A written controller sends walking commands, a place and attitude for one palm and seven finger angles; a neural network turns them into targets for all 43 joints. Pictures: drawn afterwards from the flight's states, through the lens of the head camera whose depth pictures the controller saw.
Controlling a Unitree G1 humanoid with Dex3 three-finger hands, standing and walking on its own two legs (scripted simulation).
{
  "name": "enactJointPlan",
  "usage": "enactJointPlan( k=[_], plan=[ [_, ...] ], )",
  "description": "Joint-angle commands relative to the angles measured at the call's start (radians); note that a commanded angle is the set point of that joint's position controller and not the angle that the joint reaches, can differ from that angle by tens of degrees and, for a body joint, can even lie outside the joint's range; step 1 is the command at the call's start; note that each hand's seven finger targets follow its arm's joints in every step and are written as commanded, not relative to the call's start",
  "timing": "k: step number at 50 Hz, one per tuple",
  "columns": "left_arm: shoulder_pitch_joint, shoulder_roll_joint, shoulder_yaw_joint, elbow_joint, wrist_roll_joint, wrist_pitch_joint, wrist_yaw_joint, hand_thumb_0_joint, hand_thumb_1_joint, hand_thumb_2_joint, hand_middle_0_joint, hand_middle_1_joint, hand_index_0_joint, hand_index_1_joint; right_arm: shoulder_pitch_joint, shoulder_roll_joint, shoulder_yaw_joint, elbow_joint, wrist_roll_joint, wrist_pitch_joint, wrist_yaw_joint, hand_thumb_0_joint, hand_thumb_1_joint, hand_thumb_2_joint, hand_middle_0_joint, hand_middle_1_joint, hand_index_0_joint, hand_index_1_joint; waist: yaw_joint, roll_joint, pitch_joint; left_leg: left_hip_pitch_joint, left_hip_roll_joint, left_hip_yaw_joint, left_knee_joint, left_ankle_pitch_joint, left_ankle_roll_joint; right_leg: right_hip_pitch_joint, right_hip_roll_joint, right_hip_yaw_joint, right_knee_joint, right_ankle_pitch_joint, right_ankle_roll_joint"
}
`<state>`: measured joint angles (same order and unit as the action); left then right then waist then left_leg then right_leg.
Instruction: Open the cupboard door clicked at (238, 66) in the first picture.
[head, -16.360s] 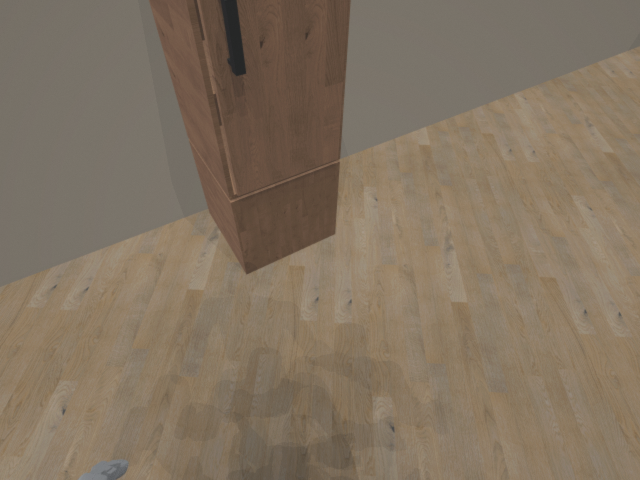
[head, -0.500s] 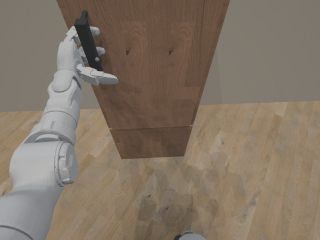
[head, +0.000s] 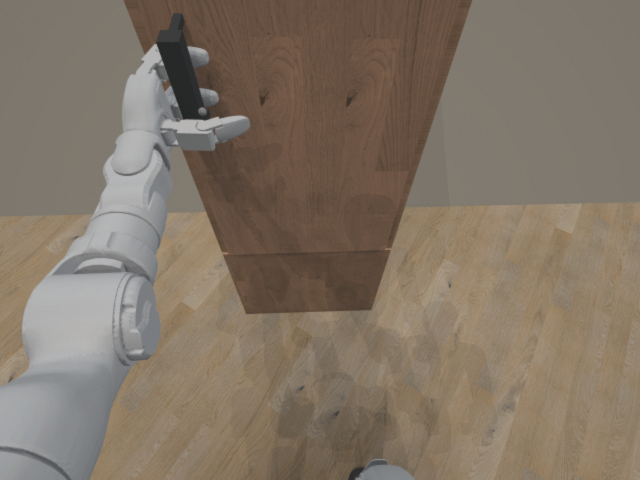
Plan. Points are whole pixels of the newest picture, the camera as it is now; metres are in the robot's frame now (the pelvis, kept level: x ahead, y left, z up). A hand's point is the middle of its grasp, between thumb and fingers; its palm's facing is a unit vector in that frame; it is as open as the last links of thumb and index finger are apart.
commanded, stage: close the thumb around the handle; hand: left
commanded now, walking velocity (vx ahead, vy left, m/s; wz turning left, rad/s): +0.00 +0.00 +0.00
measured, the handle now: (190, 84) +0.58 +0.13 +0.15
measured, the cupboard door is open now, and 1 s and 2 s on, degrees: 0 19 41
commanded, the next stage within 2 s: pull the door open along its arc in 0.38 s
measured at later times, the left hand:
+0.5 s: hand (204, 110) +0.53 +0.11 +0.15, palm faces -0.03 -1.00 +0.01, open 5.8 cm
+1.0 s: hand (220, 176) +0.42 +0.08 +0.15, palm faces -0.06 -1.00 +0.04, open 6.4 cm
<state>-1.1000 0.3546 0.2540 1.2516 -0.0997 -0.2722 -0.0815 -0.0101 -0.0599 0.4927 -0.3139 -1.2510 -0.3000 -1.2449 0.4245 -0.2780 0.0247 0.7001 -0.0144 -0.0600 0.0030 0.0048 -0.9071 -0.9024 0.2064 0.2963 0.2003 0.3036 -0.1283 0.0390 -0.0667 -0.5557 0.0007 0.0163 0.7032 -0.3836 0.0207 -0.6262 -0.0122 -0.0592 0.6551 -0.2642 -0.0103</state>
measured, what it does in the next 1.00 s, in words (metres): stands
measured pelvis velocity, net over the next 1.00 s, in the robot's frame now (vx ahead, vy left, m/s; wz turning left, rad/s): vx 0.02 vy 0.00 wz -0.07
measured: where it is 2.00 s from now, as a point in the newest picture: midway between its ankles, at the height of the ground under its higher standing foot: outside the picture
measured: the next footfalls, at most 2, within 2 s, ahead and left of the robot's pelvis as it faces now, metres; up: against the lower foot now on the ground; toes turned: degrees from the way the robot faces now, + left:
none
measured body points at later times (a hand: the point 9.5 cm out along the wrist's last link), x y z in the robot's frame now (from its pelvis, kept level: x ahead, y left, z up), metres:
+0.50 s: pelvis +0.01 +0.00 +0.00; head +0.09 -0.01 +0.44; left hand +0.52 +0.16 +0.15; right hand +0.00 -0.26 -0.12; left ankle -0.03 +0.10 -0.72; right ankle +0.03 -0.12 -0.72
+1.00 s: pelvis +0.02 +0.00 +0.01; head +0.04 -0.02 +0.46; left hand +0.41 +0.14 +0.15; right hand +0.10 -0.25 -0.10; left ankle -0.03 +0.10 -0.72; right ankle +0.03 -0.12 -0.72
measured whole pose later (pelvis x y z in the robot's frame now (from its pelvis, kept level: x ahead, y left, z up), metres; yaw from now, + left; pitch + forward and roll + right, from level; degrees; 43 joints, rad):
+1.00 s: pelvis +0.02 +0.00 +0.01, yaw -4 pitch +7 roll +0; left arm -0.41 0.12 0.17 0.40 -0.16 -0.08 -0.03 0.01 0.66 0.70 -0.36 -1.35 -0.32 -1.31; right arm 0.33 -0.25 0.00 0.59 0.03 -0.01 0.01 0.01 -0.91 -0.90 0.20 0.30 0.20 0.30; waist -0.05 0.06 -0.09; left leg -0.31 0.02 0.08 0.55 -0.36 0.02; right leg -0.43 0.02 0.01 0.55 -0.24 -0.01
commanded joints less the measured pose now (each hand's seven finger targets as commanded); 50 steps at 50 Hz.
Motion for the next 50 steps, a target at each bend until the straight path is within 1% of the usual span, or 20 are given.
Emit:
enactJointPlan(
  k=[1, 2, 5, 8, 9, 11, 14, 19, 21, 24, 25, 29, 34, 37, 40, 43, 46, 47, 49, 50],
  plan=[
    [-0.555, 0.118, -0.019, -0.222, 0.013, -0.061, -0.026, 0.000, 0.452, 0.708, -0.368, -1.302, -0.368, -1.302, 0.145, -0.153, -0.057, -0.056, 0.007, -0.026, -0.010, 0.000, -0.900, -0.900, 0.200, 0.300, 0.200, 0.300, -0.067, 0.007, -0.402, 0.179, -0.004, -0.042, -0.072, 0.330, -0.005, 0.210, 0.040, 0.027, -0.037, 0.315, -0.013],
    [-0.563, 0.114, -0.021, -0.242, 0.011, -0.068, -0.025, 0.000, 0.508, 0.732, -0.372, -1.308, -0.372, -1.308, 0.148, -0.152, -0.057, -0.061, 0.006, -0.027, -0.009, 0.000, -0.900, -0.900, 0.200, 0.300, 0.200, 0.300, -0.062, 0.033, -0.423, 0.202, -0.005, -0.046, -0.069, 0.357, -0.007, 0.209, 0.040, 0.025, -0.030, 0.321, -0.016],
    [-0.544, 0.142, 0.003, -0.220, 0.007, -0.063, -0.028, 0.000, 0.676, 0.804, -0.384, -1.326, -0.384, -1.326, 0.149, -0.157, -0.058, -0.059, 0.007, -0.024, -0.010, 0.000, -0.900, -0.900, 0.200, 0.300, 0.200, 0.300, -0.066, -0.018, -0.404, 0.169, -0.003, -0.040, -0.069, 0.323, -0.003, 0.217, 0.043, 0.029, -0.039, 0.315, -0.010],
    [-0.523, 0.161, 0.019, -0.230, 0.009, -0.064, -0.032, 0.000, 0.844, 0.876, -0.396, -1.344, -0.396, -1.344, 0.149, -0.155, -0.057, -0.066, 0.006, -0.022, -0.009, 0.000, -0.900, -0.900, 0.200, 0.300, 0.200, 0.300, -0.051, 0.022, -0.429, 0.179, -0.004, -0.039, -0.068, 0.360, -0.006, 0.236, 0.041, 0.028, -0.030, 0.342, -0.014],
    [-0.516, 0.175, 0.031, -0.228, 0.009, -0.063, -0.033, 0.000, 0.900, 0.900, -0.400, -1.350, -0.400, -1.350, 0.152, -0.158, -0.058, -0.066, 0.007, -0.019, -0.009, 0.000, -0.900, -0.900, 0.200, 0.300, 0.200, 0.300, -0.052, 0.001, -0.427, 0.171, -0.004, -0.038, -0.067, 0.348, -0.004, 0.235, 0.042, 0.029, -0.033, 0.336, -0.013],
    [-0.498, 0.196, 0.044, -0.211, 0.011, -0.055, -0.036, 0.000, 0.900, 0.900, -0.400, -1.350, -0.400, -1.350, 0.149, -0.159, -0.056, -0.071, 0.009, -0.014, -0.011, 0.000, -0.900, -0.900, 0.200, 0.300, 0.200, 0.300, -0.049, -0.021, -0.398, 0.129, -0.005, -0.029, -0.074, 0.315, 0.000, 0.254, 0.042, 0.033, -0.038, 0.329, -0.012],
    [-0.524, 0.192, 0.040, -0.251, 0.012, -0.063, -0.034, 0.000, 0.900, 0.900, -0.400, -1.350, -0.400, -1.350, 0.153, -0.156, -0.058, -0.073, 0.007, -0.014, -0.012, 0.000, -0.900, -0.900, 0.200, 0.300, 0.200, 0.300, -0.051, 0.017, -0.428, 0.174, -0.002, -0.036, -0.069, 0.355, -0.004, 0.239, 0.042, 0.030, -0.032, 0.340, -0.013],
    [-0.478, 0.179, 0.045, -0.285, 0.004, -0.069, -0.033, 0.000, 0.900, 0.900, -0.400, -1.350, -0.400, -1.350, 0.150, -0.153, -0.063, -0.082, 0.006, -0.009, -0.006, 0.000, -0.900, -0.900, 0.200, 0.300, 0.200, 0.300, -0.036, 0.011, -0.471, 0.200, 0.001, -0.028, -0.060, 0.424, -0.005, 0.270, 0.046, 0.030, -0.027, 0.395, -0.012],
    [-0.463, 0.210, 0.064, -0.281, 0.006, -0.066, -0.033, 0.000, 0.900, 0.900, -0.400, -1.350, -0.400, -1.350, 0.150, -0.156, -0.062, -0.083, 0.008, -0.004, -0.008, 0.000, -0.900, -0.900, 0.200, 0.300, 0.200, 0.300, -0.033, -0.019, -0.453, 0.170, 0.001, -0.026, -0.069, 0.401, -0.004, 0.290, 0.046, 0.030, -0.029, 0.393, -0.012],
    [-0.448, 0.204, 0.066, -0.301, 0.004, -0.067, -0.034, 0.000, 0.900, 0.900, -0.400, -1.350, -0.400, -1.350, 0.144, -0.153, -0.063, -0.087, 0.008, -0.001, -0.009, 0.000, -0.900, -0.900, 0.200, 0.300, 0.200, 0.300, -0.025, 0.012, -0.454, 0.191, 0.003, -0.023, -0.068, 0.428, -0.005, 0.286, 0.046, 0.032, -0.029, 0.407, -0.013],
    [-0.501, 0.242, 0.078, -0.288, 0.010, -0.066, -0.030, 0.000, 0.900, 0.900, -0.400, -1.350, -0.400, -1.350, 0.148, -0.157, -0.061, -0.076, 0.009, 0.002, -0.013, 0.000, -0.900, -0.900, 0.200, 0.300, 0.200, 0.300, -0.046, -0.008, -0.422, 0.169, 0.004, -0.023, -0.068, 0.399, -0.002, 0.275, 0.045, 0.034, -0.036, 0.394, -0.010],
    [-0.406, 0.227, 0.086, -0.312, 0.008, -0.069, -0.037, 0.000, 0.900, 0.900, -0.400, -1.350, -0.400, -1.350, 0.137, -0.150, -0.063, -0.099, 0.010, 0.003, -0.011, 0.000, -0.900, -0.900, 0.200, 0.300, 0.200, 0.300, -0.009, 0.030, -0.463, 0.200, 0.004, -0.019, -0.071, 0.452, -0.006, 0.299, 0.045, 0.032, -0.027, 0.419, -0.014],
    [-0.237, 0.190, 0.085, -0.416, -0.023, -0.053, -0.051, 0.000, 0.900, 0.900, -0.400, -1.350, -0.400, -1.350, 0.108, -0.146, -0.068, -0.135, 0.018, 0.008, -0.005, 0.000, -0.900, -0.900, 0.200, 0.300, 0.200, 0.300, 0.030, -0.025, -0.482, 0.212, 0.012, -0.010, -0.082, 0.524, -0.005, 0.365, 0.047, 0.030, -0.029, 0.475, -0.015],
    [-0.124, 0.173, 0.078, -0.546, -0.037, -0.033, -0.050, 0.000, 0.900, 0.900, -0.400, -1.350, -0.400, -1.350, 0.075, -0.139, -0.071, -0.164, 0.026, 0.012, -0.004, 0.000, -0.900, -0.900, 0.200, 0.300, 0.200, 0.300, 0.062, -0.011, -0.502, 0.219, 0.011, 0.001, -0.094, 0.579, 0.001, 0.435, 0.041, 0.035, -0.030, 0.532, -0.020],
    [0.047, 0.131, 0.075, -0.661, -0.056, 0.010, -0.046, 0.000, 0.900, 0.900, -0.400, -1.350, -0.400, -1.350, 0.025, -0.124, -0.072, -0.192, 0.036, 0.011, 0.002, 0.000, -0.900, -0.900, 0.200, 0.300, 0.200, 0.300, 0.094, -0.056, -0.448, 0.186, 0.011, 0.022, -0.124, 0.547, 0.008, 0.490, 0.035, 0.036, -0.047, 0.556, -0.021],
    [0.212, 0.093, 0.058, -0.858, -0.065, 0.044, -0.034, 0.000, 0.900, 0.900, -0.400, -1.350, -0.400, -1.350, -0.044, -0.102, -0.068, -0.227, 0.045, 0.003, 0.004, 0.000, -0.900, -0.900, 0.200, 0.300, 0.200, 0.300, 0.132, -0.008, -0.443, 0.212, 0.011, 0.034, -0.150, 0.579, 0.007, 0.547, 0.022, 0.037, -0.054, 0.583, -0.026],
    [0.393, 0.006, 0.007, -1.044, -0.080, 0.092, -0.020, 0.000, 0.900, 0.900, -0.400, -1.350, -0.400, -1.350, -0.114, -0.085, -0.064, -0.257, 0.052, -0.006, 0.006, 0.000, -0.900, -0.900, 0.200, 0.300, 0.200, 0.300, 0.151, -0.058, -0.404, 0.250, 0.016, 0.041, -0.179, 0.571, 0.002, 0.570, 0.020, 0.026, -0.077, 0.574, -0.022],
    [0.450, 0.004, 0.094, -1.132, -0.112, 0.112, 0.069, 0.000, 0.900, 0.900, -0.400, -1.350, -0.400, -1.350, -0.158, -0.067, -0.063, -0.272, 0.055, -0.009, 0.008, 0.000, -0.900, -0.900, 0.200, 0.300, 0.200, 0.300, 0.205, -0.049, -0.400, 0.248, 0.011, 0.041, -0.187, 0.569, -0.007, 0.587, 0.024, 0.019, -0.095, 0.550, -0.022],
    [0.548, -0.135, -0.009, -1.240, -0.091, 0.168, 0.184, 0.000, 0.900, 0.900, -0.400, -1.350, -0.400, -1.350, -0.224, -0.045, -0.052, -0.271, 0.053, -0.011, 0.019, 0.000, -0.900, -0.900, 0.200, 0.300, 0.200, 0.300, 0.191, -0.065, -0.306, 0.255, 0.011, 0.046, -0.214, 0.490, -0.020, 0.557, 0.021, 0.007, -0.117, 0.482, -0.017],
    [0.590, -0.121, 0.025, -1.290, -0.082, 0.191, 0.247, 0.000, 0.900, 0.900, -0.400, -1.350, -0.400, -1.350, -0.242, -0.042, -0.053, -0.271, 0.047, -0.007, 0.018, 0.000, -0.900, -0.900, 0.200, 0.300, 0.200, 0.300, 0.206, -0.110, -0.299, 0.251, 0.011, 0.042, -0.224, 0.464, -0.022, 0.574, 0.019, 0.007, -0.126, 0.460, -0.016]
  ],
)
